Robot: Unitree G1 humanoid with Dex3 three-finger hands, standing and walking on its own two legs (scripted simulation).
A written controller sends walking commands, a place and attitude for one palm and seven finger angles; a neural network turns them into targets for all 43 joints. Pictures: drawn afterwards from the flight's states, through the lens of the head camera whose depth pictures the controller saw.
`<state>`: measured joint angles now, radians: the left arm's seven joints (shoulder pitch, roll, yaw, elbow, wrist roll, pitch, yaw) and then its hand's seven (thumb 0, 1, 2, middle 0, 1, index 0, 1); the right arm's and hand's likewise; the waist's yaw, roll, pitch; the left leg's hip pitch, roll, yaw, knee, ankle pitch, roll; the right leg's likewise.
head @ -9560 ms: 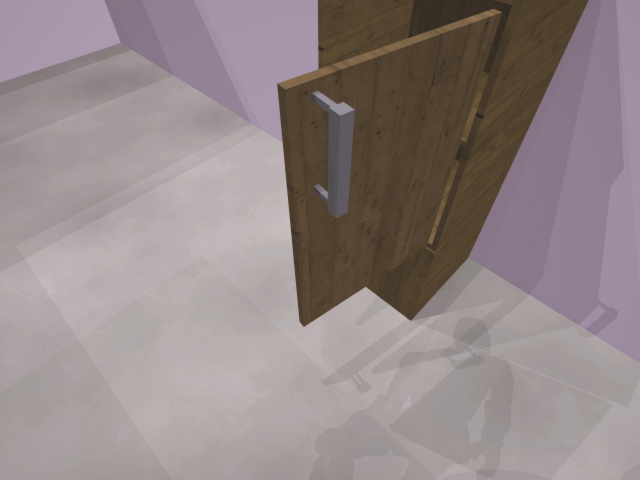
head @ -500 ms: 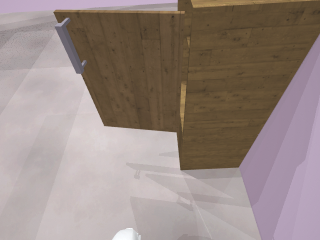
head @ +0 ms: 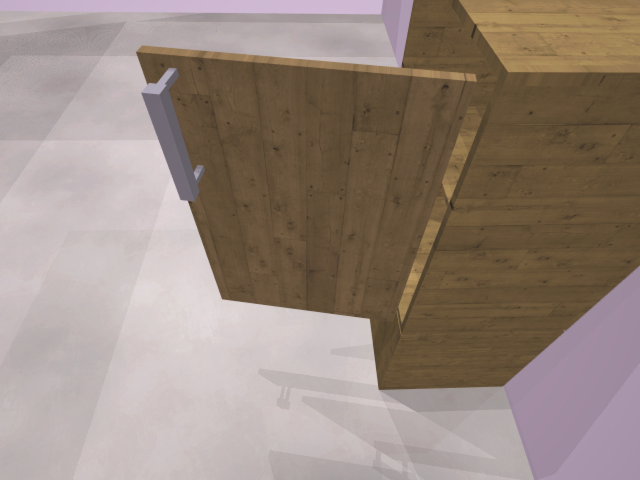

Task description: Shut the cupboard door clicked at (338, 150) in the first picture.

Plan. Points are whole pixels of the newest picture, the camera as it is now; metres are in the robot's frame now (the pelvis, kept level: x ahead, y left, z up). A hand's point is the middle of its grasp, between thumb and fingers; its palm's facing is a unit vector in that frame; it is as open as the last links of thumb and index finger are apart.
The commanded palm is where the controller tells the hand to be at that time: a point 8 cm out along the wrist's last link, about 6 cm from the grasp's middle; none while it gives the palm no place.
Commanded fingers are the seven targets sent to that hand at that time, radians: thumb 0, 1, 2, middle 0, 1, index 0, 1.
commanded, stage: come to a stop and stand still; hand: left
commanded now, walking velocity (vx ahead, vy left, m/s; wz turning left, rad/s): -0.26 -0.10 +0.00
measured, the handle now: (180, 139) +0.50 +0.23 +0.15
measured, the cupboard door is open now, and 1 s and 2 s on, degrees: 80 80 80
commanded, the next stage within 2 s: look again from close up in 0.70 s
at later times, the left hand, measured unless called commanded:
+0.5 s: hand out of the picture +0.08 +0.19 -0.18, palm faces +0.02 -0.98 -0.18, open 7.3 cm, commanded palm none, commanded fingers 0.00 0.90 0.90 -0.20 -0.30 -0.20 -0.30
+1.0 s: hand out of the picture +0.02 +0.18 -0.17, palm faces -0.03 -0.97 -0.22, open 7.4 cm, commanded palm none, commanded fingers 0.00 0.90 0.90 -0.20 -0.30 -0.20 -0.30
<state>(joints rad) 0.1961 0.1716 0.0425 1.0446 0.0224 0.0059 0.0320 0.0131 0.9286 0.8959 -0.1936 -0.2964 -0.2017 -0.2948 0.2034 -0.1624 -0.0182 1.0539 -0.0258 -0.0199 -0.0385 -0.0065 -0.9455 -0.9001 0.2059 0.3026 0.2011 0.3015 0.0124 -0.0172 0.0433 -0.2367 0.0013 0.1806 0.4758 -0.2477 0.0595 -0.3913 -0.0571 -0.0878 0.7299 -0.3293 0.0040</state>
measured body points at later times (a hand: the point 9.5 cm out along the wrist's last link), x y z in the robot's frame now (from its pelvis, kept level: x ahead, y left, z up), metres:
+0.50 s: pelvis +0.01 +0.02 +0.00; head +0.05 +0.03 +0.45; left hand +0.08 +0.25 -0.16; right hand +0.04 -0.21 -0.15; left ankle -0.01 +0.12 -0.74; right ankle +0.00 -0.11 -0.72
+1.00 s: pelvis +0.00 +0.01 +0.00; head +0.01 -0.01 +0.45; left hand +0.02 +0.24 -0.15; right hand +0.02 -0.22 -0.16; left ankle -0.01 +0.12 -0.74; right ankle -0.02 -0.11 -0.74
